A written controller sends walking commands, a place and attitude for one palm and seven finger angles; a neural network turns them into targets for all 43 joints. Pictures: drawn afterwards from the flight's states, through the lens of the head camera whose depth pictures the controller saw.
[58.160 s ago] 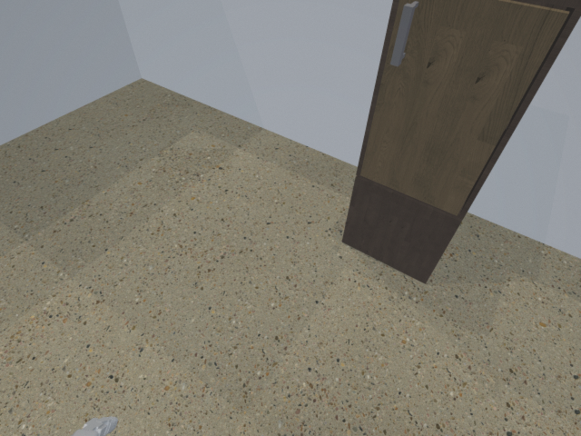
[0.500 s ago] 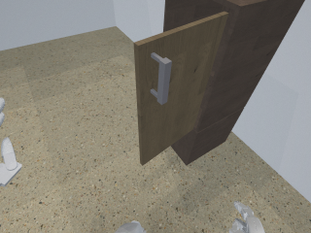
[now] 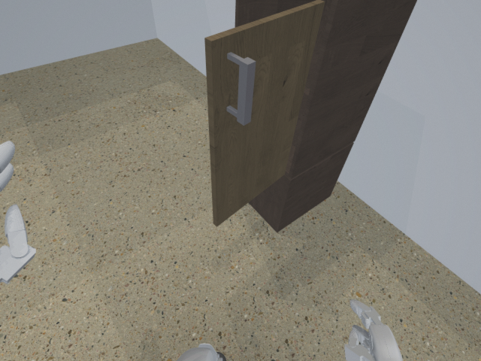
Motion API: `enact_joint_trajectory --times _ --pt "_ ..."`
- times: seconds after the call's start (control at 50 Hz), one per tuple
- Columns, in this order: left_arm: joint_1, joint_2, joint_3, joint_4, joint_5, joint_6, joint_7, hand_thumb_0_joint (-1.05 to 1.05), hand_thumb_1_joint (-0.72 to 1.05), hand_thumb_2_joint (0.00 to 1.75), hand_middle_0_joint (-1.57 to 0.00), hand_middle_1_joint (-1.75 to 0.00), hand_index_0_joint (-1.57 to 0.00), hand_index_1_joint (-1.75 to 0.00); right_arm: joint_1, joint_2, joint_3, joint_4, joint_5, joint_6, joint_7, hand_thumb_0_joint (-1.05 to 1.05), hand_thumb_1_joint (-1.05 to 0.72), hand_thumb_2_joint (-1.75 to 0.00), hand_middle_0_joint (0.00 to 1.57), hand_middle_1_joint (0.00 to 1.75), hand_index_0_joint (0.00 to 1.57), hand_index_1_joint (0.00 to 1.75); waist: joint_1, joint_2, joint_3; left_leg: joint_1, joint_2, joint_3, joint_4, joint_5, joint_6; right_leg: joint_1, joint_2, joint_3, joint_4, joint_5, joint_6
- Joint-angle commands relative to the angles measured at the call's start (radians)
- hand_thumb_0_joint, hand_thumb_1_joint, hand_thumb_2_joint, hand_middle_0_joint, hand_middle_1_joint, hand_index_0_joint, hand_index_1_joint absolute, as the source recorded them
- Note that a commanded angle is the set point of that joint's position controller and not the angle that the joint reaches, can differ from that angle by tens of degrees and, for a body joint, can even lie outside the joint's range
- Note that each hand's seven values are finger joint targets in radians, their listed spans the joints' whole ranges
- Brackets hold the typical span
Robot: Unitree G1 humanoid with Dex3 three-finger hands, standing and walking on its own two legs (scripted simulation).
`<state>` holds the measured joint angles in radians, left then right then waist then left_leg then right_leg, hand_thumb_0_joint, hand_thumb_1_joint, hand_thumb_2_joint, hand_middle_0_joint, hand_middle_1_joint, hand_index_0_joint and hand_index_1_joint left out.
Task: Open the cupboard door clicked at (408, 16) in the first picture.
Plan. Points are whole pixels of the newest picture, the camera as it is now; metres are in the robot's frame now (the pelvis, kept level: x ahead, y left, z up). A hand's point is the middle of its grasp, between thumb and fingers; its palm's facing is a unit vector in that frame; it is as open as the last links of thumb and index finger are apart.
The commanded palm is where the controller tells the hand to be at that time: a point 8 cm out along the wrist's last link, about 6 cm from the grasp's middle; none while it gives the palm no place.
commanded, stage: stop stepping back and stand still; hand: left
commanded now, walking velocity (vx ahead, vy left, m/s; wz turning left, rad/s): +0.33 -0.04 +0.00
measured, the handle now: (238, 89) +0.58 +0.06 +0.16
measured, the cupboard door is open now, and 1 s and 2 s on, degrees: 97 97 97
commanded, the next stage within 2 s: let the arm hang, fingers relaxed in 0.78 s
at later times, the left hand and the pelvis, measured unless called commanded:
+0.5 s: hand (37, 273) +0.17 +0.23 +0.19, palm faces +0.42 -0.74 -0.52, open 7.4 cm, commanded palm +0.13 +0.27 +0.19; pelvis -0.02 -0.03 +0.01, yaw -1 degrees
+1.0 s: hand (76, 303) +0.18 +0.25 +0.04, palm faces +0.17 -0.83 -0.52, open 7.4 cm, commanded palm none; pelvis -0.03 -0.01 +0.00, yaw +2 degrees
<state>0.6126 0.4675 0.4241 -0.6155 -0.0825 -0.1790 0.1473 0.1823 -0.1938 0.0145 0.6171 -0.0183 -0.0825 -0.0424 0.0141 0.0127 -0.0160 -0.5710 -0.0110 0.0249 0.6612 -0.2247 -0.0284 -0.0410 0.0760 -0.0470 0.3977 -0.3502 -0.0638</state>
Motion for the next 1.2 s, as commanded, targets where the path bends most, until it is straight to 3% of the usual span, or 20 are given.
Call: enact_joint_trajectory --times 0.0,0.06,0.08,0.12,0.14,0.2,0.24,0.3,0.36,0.38,0.4,0.52,0.6,0.7,0.74,0.84,0.86,0.96,1.02,1.18 --pt "-0.163 0.114 0.103 -0.041 -0.007 -0.029 0.002 0.00 0.90 0.90 -0.20 -0.30 -0.20 -0.30 -0.072 -0.161 -0.083 -0.134 0.044 -0.042 -0.026 0.00 -0.90 -0.90 0.20 0.30 0.20 0.30 -0.033 -0.264 0.035 0.131 0.057 -0.082 0.217 -0.003 0.021 -0.231 -0.317 0.218 -0.167 0.099 -0.098" --pt "-0.237 0.120 0.081 0.044 0.011 -0.024 0.012 0.00 0.90 0.90 -0.20 -0.30 -0.20 -0.30 -0.069 -0.142 -0.046 -0.110 0.037 -0.051 -0.061 0.00 -0.90 -0.90 0.20 0.30 0.20 0.30 -0.041 -0.039 0.108 0.346 0.045 0.003 -0.125 -0.055 0.061 -0.294 -0.247 0.099 0.009 0.061 -0.047" --pt "-0.279 0.100 0.054 0.028 0.012 -0.025 0.013 0.00 0.90 0.90 -0.20 -0.30 -0.20 -0.30 -0.049 -0.156 -0.047 -0.111 0.035 -0.063 -0.068 0.00 -0.90 -0.90 0.20 0.30 0.20 0.30 -0.051 0.089 0.080 0.419 0.057 -0.057 -0.226 -0.054 0.085 -0.309 -0.183 0.050 0.163 0.088 -0.012" --pt "-0.381 0.114 0.037 -0.040 0.028 -0.049 0.019 0.00 0.90 0.90 -0.20 -0.30 -0.20 -0.30 -0.041 -0.169 -0.048 -0.128 0.024 -0.093 -0.063 0.00 -0.90 -0.90 0.20 0.30 0.20 0.30 -0.050 0.353 0.045 0.550 0.322 -0.584 -0.405 -0.070 0.221 -0.511 -0.037 0.025 0.495 -0.187 0.061" --pt "-0.360 0.162 0.071 -0.062 0.033 -0.063 0.021 0.00 0.90 0.90 -0.20 -0.30 -0.20 -0.30 -0.025 -0.122 -0.028 -0.124 0.009 -0.111 -0.061 0.00 -0.90 -0.90 0.20 0.30 0.20 0.30 -0.044 0.271 0.026 0.486 0.337 -0.659 -0.484 -0.153 0.215 -0.480 -0.034 0.092 0.599 -0.217 0.040" --pt "-0.201 0.132 0.078 -0.118 0.032 -0.048 0.018 0.00 0.90 0.90 -0.20 -0.30 -0.20 -0.30 -0.041 -0.139 -0.051 -0.117 0.011 -0.124 -0.028 0.00 -0.90 -0.90 0.20 0.30 0.20 0.30 -0.013 0.057 0.001 0.232 0.270 -0.410 -0.539 -0.294 0.182 -0.262 -0.076 0.081 0.527 -0.091 0.044" --pt "-0.034 0.126 0.110 -0.169 0.031 -0.048 0.021 0.00 0.90 0.90 -0.20 -0.30 -0.20 -0.30 -0.064 -0.132 -0.049 -0.135 0.011 -0.117 -0.018 0.00 -0.90 -0.90 0.20 0.30 0.20 0.30 0.006 0.211 -0.044 0.133 0.186 -0.201 -0.553 -0.341 0.124 -0.100 -0.049 -0.013 0.398 -0.047 0.051" --pt "0.034 0.123 0.132 -0.143 0.049 -0.063 0.030 0.00 0.90 0.90 -0.20 -0.30 -0.20 -0.30 -0.060 -0.123 -0.050 -0.153 0.008 -0.098 -0.015 0.00 -0.90 -0.90 0.20 0.30 0.20 0.30 0.003 0.353 -0.005 -0.041 0.161 -0.122 -0.533 -0.456 0.097 0.067 -0.039 -0.067 0.250 -0.067 0.047" --pt "-0.009 0.133 0.140 -0.033 0.051 -0.067 0.030 0.00 0.90 0.90 -0.20 -0.30 -0.20 -0.30 -0.047 -0.106 -0.057 -0.146 0.011 -0.075 -0.027 0.00 -0.90 -0.90 0.20 0.30 0.20 0.30 -0.007 -0.031 0.029 0.012 0.067 -0.032 -0.210 -0.291 0.046 0.006 -0.134 0.078 -0.089 -0.058 0.023" --pt "-0.050 0.145 0.142 -0.021 0.046 -0.067 0.025 0.00 0.90 0.90 -0.20 -0.30 -0.20 -0.30 -0.040 -0.113 -0.066 -0.144 0.014 -0.067 -0.029 0.00 -0.90 -0.90 0.20 0.30 0.20 0.30 -0.019 -0.200 0.020 0.081 0.021 -0.036 0.061 -0.184 0.029 -0.156 -0.295 0.361 -0.229 -0.166 -0.048" --pt "-0.123 0.150 0.141 -0.018 0.032 -0.071 0.022 0.00 0.90 0.90 -0.20 -0.30 -0.20 -0.30 -0.050 -0.123 -0.065 -0.132 0.010 -0.067 -0.036 0.00 -0.90 -0.90 0.20 0.30 0.20 0.30 -0.019 -0.226 0.047 0.091 0.017 -0.056 0.228 -0.166 0.022 -0.266 -0.396 0.476 -0.279 -0.162 -0.094" --pt "-0.215 0.077 0.061 0.121 0.047 -0.085 0.021 0.00 0.90 0.90 -0.20 -0.30 -0.20 -0.30 -0.065 -0.122 -0.051 -0.093 0.026 -0.088 -0.055 0.00 -0.90 -0.90 0.20 0.30 0.20 0.30 -0.021 -0.109 -0.010 0.163 0.039 -0.020 0.094 -0.100 0.036 -0.127 -0.295 0.223 -0.131 0.214 -0.012" --pt "-0.215 0.084 0.053 0.031 0.054 -0.091 0.030 0.00 0.90 0.90 -0.20 -0.30 -0.20 -0.30 -0.065 -0.123 -0.049 -0.108 0.017 -0.102 -0.056 0.00 -0.90 -0.90 0.20 0.30 0.20 0.30 0.005 -0.136 -0.021 0.265 0.022 0.011 -0.134 -0.050 0.066 -0.060 -0.263 0.181 -0.085 0.389 0.037" --pt "-0.142 0.132 0.101 -0.134 0.040 -0.109 0.033 0.00 0.90 0.90 -0.20 -0.30 -0.20 -0.30 -0.067 -0.153 -0.066 -0.149 0.024 -0.090 -0.039 0.00 -0.90 -0.90 0.20 0.30 0.20 0.30 0.015 0.086 -0.081 0.448 0.133 -0.093 -0.240 0.348 0.077 -0.102 -0.156 0.112 0.007 0.367 0.102" --pt "-0.069 0.140 0.131 -0.098 0.045 -0.098 0.030 0.00 0.90 0.90 -0.20 -0.30 -0.20 -0.30 -0.060 -0.125 -0.063 -0.152 0.026 -0.075 -0.036 0.00 -0.90 -0.90 0.20 0.30 0.20 0.30 -0.005 0.114 -0.076 0.392 0.096 -0.039 -0.189 0.346 0.061 -0.056 -0.164 0.113 -0.003 0.501 0.082" --pt "-0.029 0.112 0.120 -0.024 0.029 -0.089 0.024 0.00 0.90 0.90 -0.20 -0.30 -0.20 -0.30 -0.044 -0.125 -0.063 -0.158 0.033 -0.059 -0.028 0.00 -0.90 -0.90 0.20 0.30 0.20 0.30 -0.016 0.023 -0.107 0.360 0.083 -0.036 -0.179 0.269 0.038 -0.013 -0.179 0.118 -0.008 0.548 0.063" --pt "-0.163 -0.008 -0.303 0.726 0.131 0.063 -0.119 0.00 0.90 0.90 -0.20 -0.30 -0.20 -0.30 -0.100 -0.308 -0.099 0.075 0.028 -0.091 0.063 0.00 -0.90 -0.90 0.20 0.30 0.20 0.30 -0.053 0.013 -0.054 0.269 0.107 -0.067 -0.032 0.360 0.050 -0.142 -0.253 0.037 0.118 0.638 0.013" --pt "-0.295 -0.051 -0.320 0.894 0.116 0.154 -0.164 0.00 0.90 0.90 -0.20 -0.30 -0.20 -0.30 -0.051 -0.268 -0.074 0.072 0.002 0.015 0.045 0.00 -0.90 -0.90 0.20 0.30 0.20 0.30 -0.008 -0.105 -0.024 0.139 0.166 -0.197 -0.177 0.170 0.117 -0.191 -0.154 0.034 0.147 0.168 0.019" --pt "-0.381 -0.042 -0.337 1.067 0.119 0.162 -0.154 0.00 0.90 0.90 -0.20 -0.30 -0.20 -0.30 -0.035 -0.233 -0.061 0.110 -0.004 0.042 0.040 0.00 -0.90 -0.90 0.20 0.30 0.20 0.30 -0.023 -0.245 -0.056 0.221 0.088 -0.135 -0.117 0.127 0.083 -0.197 -0.228 0.092 0.059 0.179 -0.017" --pt "-0.352 -0.114 -0.383 1.449 0.095 0.189 -0.131 0.00 0.90 0.90 -0.20 -0.30 -0.20 -0.30 0.018 -0.132 -0.021 0.270 -0.014 0.093 0.028 0.00 -0.90 -0.90 0.20 0.30 0.20 0.30 -0.008 0.171 0.023 0.187 0.088 -0.150 -0.293 -0.079 0.069 -0.129 -0.181 0.066 -0.002 0.000 0.011"
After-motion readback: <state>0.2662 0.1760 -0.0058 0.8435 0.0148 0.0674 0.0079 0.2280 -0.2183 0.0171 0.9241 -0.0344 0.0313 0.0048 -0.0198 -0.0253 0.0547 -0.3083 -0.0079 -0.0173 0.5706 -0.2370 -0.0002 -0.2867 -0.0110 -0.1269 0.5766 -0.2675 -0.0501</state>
